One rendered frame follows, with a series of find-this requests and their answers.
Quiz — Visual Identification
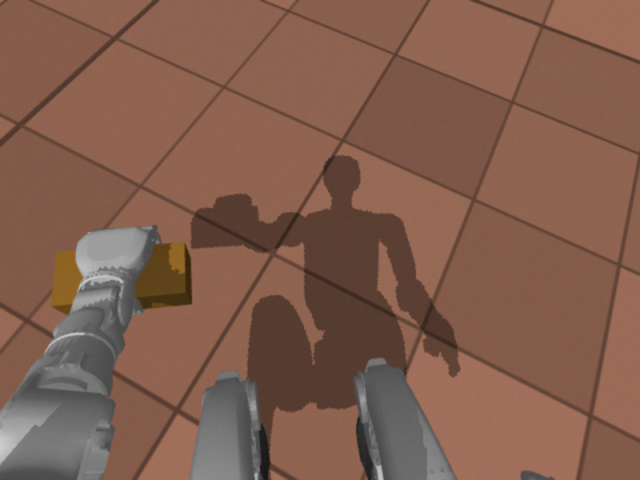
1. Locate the left robot hand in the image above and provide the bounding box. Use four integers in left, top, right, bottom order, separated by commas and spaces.
75, 225, 162, 316

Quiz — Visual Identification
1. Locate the carton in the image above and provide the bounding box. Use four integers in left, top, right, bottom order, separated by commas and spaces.
51, 242, 192, 315

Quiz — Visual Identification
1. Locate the left robot arm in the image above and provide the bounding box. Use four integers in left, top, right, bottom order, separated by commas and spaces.
0, 271, 136, 480

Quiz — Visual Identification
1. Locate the right robot foot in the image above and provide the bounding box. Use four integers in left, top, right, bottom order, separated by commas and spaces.
356, 417, 375, 480

